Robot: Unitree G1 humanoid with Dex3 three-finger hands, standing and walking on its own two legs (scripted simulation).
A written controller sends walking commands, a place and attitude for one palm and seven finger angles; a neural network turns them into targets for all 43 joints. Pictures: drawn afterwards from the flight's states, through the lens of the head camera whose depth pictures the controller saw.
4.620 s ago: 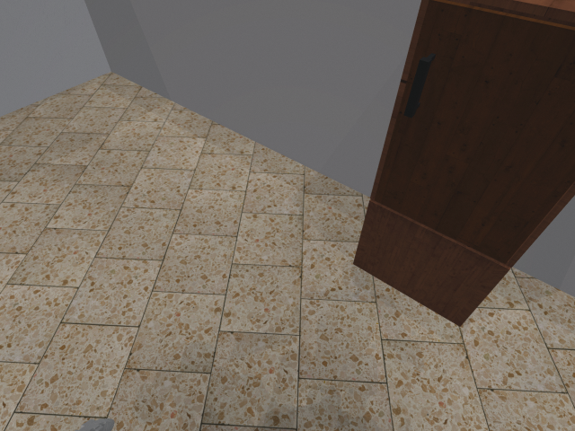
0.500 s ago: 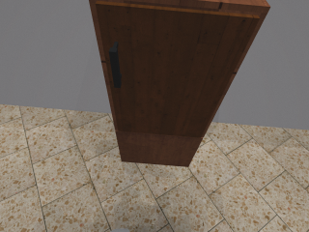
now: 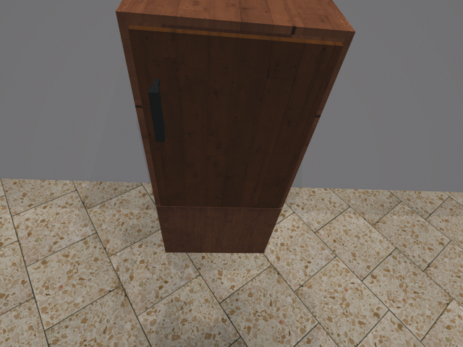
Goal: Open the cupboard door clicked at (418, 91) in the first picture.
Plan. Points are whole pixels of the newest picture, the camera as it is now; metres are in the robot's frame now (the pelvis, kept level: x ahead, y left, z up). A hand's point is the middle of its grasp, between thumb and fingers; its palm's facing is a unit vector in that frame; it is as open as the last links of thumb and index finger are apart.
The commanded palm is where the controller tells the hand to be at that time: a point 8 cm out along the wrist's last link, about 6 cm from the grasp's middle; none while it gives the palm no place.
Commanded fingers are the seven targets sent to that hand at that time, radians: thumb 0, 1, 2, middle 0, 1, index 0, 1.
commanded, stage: come to a stop and stand still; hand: left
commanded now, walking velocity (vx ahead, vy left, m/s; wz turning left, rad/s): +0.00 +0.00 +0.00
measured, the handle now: (158, 111) +0.58 +0.19 +0.07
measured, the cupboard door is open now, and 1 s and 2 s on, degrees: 0 0 0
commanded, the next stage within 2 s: look again from close up in 0.58 s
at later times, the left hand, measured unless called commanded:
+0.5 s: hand out of the picture -0.03 +0.06 -0.19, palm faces +0.09 -0.99 -0.13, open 7.3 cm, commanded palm none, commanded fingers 0.00 0.90 0.90 -0.20 -0.30 -0.20 -0.30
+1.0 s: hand out of the picture +0.02 +0.17 -0.19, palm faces +0.07 -0.97 -0.24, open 7.4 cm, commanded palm none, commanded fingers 0.00 0.90 0.90 -0.20 -0.30 -0.20 -0.30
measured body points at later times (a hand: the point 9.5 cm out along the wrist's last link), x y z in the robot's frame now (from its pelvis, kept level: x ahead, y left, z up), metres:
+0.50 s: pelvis +0.00 -0.07 -0.01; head +0.01 -0.08 +0.44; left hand -0.03 +0.12 -0.17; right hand -0.02 -0.27 -0.18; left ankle +0.01 +0.09 -0.75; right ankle -0.05 -0.15 -0.75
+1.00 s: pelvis +0.00 -0.02 -0.02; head -0.01 -0.01 +0.43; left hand +0.02 +0.22 -0.17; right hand +0.09 -0.27 -0.16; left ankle +0.01 +0.09 -0.75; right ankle -0.05 -0.15 -0.75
